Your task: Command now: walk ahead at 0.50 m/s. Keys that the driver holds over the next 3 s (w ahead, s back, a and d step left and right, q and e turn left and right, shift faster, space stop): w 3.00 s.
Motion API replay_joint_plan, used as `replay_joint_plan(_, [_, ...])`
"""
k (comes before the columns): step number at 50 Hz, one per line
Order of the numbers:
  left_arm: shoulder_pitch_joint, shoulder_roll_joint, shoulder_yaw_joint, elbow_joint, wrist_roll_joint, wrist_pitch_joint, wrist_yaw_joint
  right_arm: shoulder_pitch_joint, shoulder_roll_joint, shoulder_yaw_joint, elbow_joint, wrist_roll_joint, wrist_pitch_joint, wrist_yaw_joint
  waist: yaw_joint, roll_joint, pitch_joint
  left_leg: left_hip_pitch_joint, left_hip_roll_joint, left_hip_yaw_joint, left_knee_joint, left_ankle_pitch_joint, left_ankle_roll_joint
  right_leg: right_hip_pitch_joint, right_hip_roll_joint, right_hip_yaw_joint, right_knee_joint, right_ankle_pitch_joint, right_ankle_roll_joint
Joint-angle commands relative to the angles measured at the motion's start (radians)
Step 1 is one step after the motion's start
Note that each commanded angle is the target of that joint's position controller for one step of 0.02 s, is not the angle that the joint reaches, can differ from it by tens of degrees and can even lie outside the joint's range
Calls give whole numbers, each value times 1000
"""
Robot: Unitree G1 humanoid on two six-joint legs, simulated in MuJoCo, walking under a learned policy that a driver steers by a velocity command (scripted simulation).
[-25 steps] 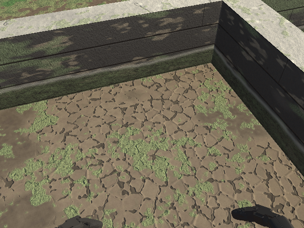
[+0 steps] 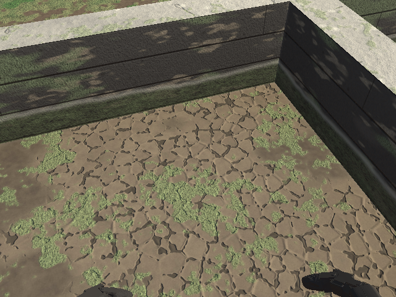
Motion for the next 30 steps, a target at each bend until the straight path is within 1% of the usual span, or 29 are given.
replay_joint_plan(1, [-78, 87, 31, -95, 0, -18, 3, -99, -86, -31, -100, 0, -18, -4, 0, 2, -90, 119, 149, -160, 1, 313, 20, -60, -82, 97, -39, 185, -21])
replay_joint_plan(24, [-73, 88, 32, -91, 0, -17, 4, -93, -85, -31, -96, 0, -18, -5, 1, 3, -88, 121, 146, -164, -4, 311, 19, -56, -79, 99, -46, 188, -21])
replay_joint_plan(25, [-54, 94, 36, -83, -2, -17, -1, -90, -89, -35, -93, -2, -11, -4, 2, -9, -87, 122, 145, -168, -1, 288, 22, -55, -80, 98, -47, 176, -24])
replay_joint_plan(26, [-57, 93, 37, -85, -3, -17, -4, -91, -89, -35, -95, -2, -8, -4, 0, -9, -79, 118, 144, -167, -2, 281, 22, -61, -79, 97, -46, 174, -25])
replay_joint_plan(30, [-57, 89, 38, -86, -4, -18, -7, -93, -85, -35, -95, -4, -6, -4, -2, 2, -79, 118, 143, -167, 0, 285, 23, -64, -79, 97, -46, 175, -27])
